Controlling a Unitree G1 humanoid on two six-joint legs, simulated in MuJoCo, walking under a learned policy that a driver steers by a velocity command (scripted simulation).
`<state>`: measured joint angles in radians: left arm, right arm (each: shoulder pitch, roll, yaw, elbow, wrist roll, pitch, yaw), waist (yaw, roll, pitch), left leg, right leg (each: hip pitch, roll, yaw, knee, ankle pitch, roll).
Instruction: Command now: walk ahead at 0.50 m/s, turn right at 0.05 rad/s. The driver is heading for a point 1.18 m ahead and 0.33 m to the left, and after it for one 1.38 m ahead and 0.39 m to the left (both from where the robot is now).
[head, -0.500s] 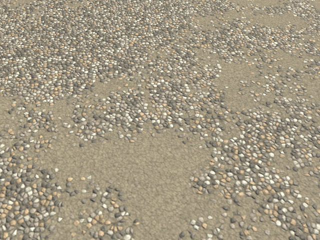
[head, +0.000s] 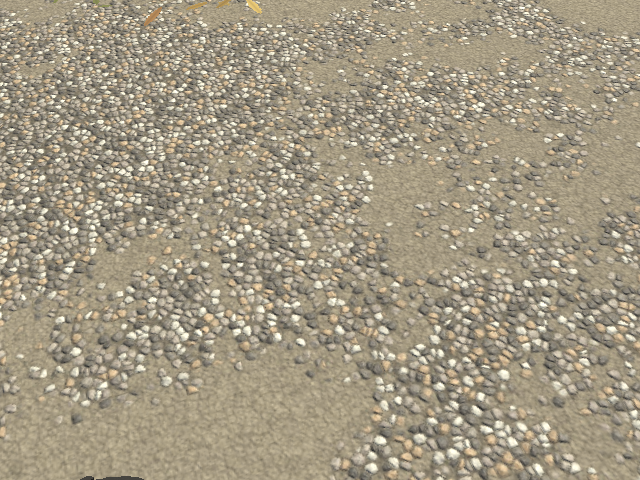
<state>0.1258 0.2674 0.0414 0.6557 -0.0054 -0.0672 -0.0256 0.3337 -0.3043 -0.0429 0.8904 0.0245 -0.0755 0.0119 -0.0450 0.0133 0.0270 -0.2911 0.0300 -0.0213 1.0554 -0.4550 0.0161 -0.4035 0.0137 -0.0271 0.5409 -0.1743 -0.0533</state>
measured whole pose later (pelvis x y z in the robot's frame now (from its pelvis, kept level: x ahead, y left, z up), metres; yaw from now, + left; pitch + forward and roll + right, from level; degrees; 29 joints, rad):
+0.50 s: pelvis +0.28 +0.05 -0.01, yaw +0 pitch +2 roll -1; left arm 0.38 0.29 0.05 0.88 -0.01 -0.05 0.00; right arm 0.05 -0.27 -0.03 0.77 0.01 -0.09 0.04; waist 0.05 -0.01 0.03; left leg -0.47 -0.01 0.04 0.57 -0.14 0.06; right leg -0.16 0.00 0.04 0.89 -0.48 -0.02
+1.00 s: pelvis +0.56 +0.01 -0.01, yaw +1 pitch +2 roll +1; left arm 0.04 0.26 0.04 0.75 0.00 -0.09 -0.03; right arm 0.37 -0.30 -0.05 0.95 0.01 -0.04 0.00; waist -0.07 0.01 0.03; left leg -0.07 0.00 -0.01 0.65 -0.49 0.01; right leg -0.48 -0.02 -0.04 0.55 -0.10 -0.05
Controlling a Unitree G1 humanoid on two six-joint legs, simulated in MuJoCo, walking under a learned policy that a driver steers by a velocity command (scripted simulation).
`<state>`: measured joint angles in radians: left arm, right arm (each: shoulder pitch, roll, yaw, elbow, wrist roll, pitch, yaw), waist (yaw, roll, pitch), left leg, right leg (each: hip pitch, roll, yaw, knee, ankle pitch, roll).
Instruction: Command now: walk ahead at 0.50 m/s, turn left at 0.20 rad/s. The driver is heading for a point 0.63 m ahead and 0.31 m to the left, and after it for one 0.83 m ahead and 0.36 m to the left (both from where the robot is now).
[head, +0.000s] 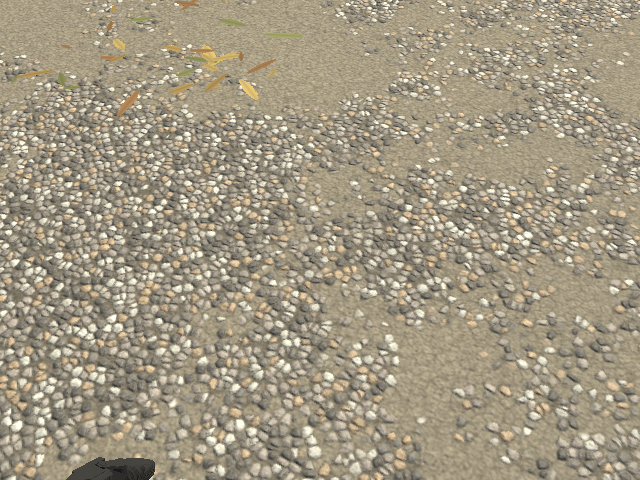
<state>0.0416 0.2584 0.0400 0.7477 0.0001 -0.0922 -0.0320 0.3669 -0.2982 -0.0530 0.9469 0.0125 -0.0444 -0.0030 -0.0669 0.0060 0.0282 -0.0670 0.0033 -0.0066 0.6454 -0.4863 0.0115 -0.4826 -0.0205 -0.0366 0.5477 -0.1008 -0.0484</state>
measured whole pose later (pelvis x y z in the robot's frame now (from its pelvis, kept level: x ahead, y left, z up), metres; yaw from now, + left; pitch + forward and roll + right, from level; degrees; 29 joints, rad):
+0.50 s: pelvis +0.27 +0.03 -0.01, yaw +14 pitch +1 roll -2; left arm 0.31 0.28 0.08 0.93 -0.02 -0.04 0.02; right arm 0.07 -0.26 -0.06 0.73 0.02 -0.03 0.06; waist 0.05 0.02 0.04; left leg -0.51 0.02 0.07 0.60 -0.12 0.12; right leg 0.11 -0.04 -0.29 0.39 -0.46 0.04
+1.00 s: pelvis +0.56 +0.11 +0.00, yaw +33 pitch +2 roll +0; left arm 0.00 0.27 0.05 0.73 0.02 -0.13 -0.02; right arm 0.38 -0.30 -0.09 0.77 0.01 -0.02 -0.03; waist -0.08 -0.01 0.02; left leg -0.08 -0.10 -0.23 0.58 -0.48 0.05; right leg -0.46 0.01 0.04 0.46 -0.03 0.00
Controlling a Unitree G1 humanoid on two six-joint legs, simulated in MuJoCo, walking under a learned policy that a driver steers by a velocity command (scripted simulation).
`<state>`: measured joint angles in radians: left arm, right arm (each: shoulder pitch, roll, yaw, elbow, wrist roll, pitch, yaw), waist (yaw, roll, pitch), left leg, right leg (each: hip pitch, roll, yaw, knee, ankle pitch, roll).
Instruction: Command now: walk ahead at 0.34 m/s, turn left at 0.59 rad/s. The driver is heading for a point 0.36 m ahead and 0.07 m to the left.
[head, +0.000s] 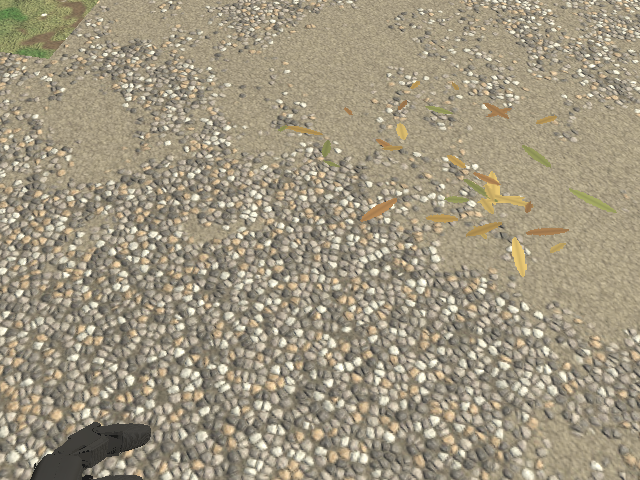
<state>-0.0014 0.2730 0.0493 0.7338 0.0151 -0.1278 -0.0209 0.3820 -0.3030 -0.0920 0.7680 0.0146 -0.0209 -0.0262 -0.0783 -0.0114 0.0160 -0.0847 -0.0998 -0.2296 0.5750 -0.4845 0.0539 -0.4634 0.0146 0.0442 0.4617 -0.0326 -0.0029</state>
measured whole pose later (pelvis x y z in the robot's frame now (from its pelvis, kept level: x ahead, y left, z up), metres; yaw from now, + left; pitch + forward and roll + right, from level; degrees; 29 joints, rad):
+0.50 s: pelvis +0.12 +0.02 +0.01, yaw +18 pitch +2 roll -2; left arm 0.10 0.33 0.08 0.82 0.00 0.00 0.00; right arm 0.14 -0.32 -0.09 0.57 0.00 0.06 0.00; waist 0.02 -0.02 0.07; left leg -0.37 0.01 0.01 0.57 -0.21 0.04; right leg -0.28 -0.10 -0.17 0.72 -0.42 0.05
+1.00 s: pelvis +0.16 +0.01 +0.01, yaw +24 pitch -1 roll +0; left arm 0.16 0.25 0.02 0.85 0.02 -0.01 -0.01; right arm 0.17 -0.25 -0.03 0.72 -0.02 0.03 -0.02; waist 0.00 0.02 0.02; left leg -0.27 -0.04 -0.08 0.51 -0.23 0.00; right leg -0.23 -0.02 -0.01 0.52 -0.28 0.01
